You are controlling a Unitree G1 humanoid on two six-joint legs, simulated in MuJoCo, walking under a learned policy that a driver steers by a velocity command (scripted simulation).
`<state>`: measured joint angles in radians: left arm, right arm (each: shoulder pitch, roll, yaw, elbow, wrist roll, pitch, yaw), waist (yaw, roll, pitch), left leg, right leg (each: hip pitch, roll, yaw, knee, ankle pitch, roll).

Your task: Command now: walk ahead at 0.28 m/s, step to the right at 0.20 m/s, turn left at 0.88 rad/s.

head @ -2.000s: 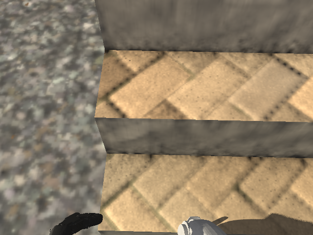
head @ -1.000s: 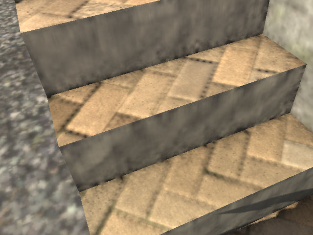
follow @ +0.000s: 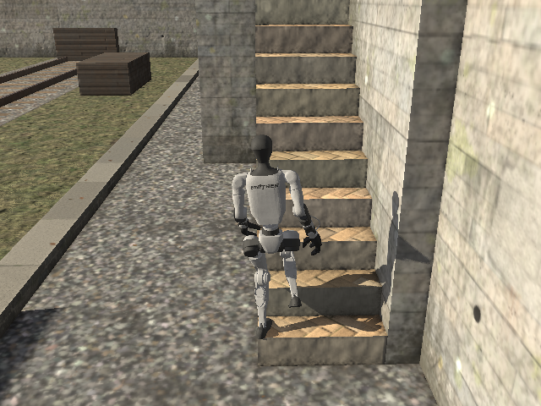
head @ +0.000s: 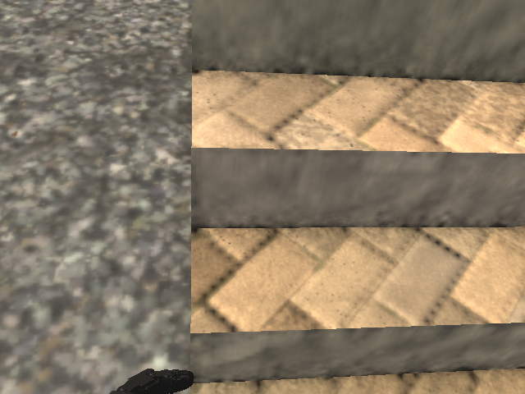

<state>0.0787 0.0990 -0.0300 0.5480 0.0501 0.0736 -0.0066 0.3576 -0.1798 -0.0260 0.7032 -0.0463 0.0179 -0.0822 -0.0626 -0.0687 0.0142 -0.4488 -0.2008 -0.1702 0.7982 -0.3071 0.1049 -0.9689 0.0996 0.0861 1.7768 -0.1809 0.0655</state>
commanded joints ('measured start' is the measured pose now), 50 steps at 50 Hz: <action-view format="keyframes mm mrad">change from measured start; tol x64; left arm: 1 -59 49 33 -84 -12 4 1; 50 498 339 194 160 -5 -57 181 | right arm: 1 -42 -140 -42 -106 5 -12 -34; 50 -703 -98 38 -423 -75 -139 162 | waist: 1 25 156 -27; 50 353 43 -180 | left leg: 1 131 210 -430 -298 -54 124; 11 135 163 -152 -402 88 125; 15 -589 -4 -77 926 0 19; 25 -1024 256 131 1264 -26 -92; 32 -668 178 -44 -24 -672 110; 36 588 480 203 -1101 1422 7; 38 1187 602 278 -339 2542 33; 45 544 320 478 -97 2317 -159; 47 158 47 302 604 148 -186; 50 -541 22 -27 1244 -216 -289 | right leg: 1 -47 28 -5 -40 -28 17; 26 913 -221 481 -1488 -263 -377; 32 1312 -168 538 -931 1406 -225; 34 813 71 168 -713 1264 48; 36 206 297 -21 463 -852 29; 39 -713 99 -204 759 -1004 -66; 46 803 -30 -92 -1059 -86 -140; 50 844 -18 607 -1010 345 -326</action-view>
